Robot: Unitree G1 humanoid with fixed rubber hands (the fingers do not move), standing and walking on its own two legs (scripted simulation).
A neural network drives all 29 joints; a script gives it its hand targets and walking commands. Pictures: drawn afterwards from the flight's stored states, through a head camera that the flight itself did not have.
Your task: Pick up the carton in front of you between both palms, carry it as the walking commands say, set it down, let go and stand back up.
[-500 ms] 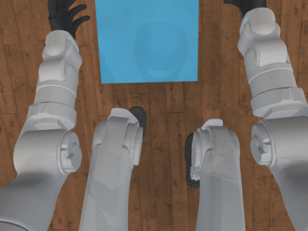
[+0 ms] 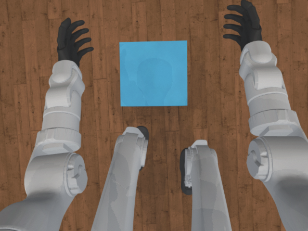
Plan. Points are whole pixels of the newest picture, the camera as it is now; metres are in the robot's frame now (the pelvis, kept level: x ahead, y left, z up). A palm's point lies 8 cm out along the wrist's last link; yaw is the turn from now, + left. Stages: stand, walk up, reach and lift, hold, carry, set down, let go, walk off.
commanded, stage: set down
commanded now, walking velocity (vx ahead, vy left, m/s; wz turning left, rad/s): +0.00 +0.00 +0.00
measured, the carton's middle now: (154, 79) +0.46 +0.08 -0.40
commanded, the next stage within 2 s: let go in 0.30 s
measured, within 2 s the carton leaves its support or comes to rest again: neither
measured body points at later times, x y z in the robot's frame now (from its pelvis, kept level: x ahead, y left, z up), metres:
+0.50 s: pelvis +0.04 +0.01 +0.13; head +0.30 +0.03 +0.49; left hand +0.43 +0.26 +0.01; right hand +0.51 -0.15 +0.02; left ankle +0.13 +0.12 -0.49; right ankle +0.06 -0.12 -0.49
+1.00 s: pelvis +0.10 +0.01 +0.23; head +0.21 +0.01 +0.67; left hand +0.29 +0.26 +0.15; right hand +0.35 -0.20 +0.13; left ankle +0.13 +0.12 -0.49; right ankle +0.06 -0.12 -0.49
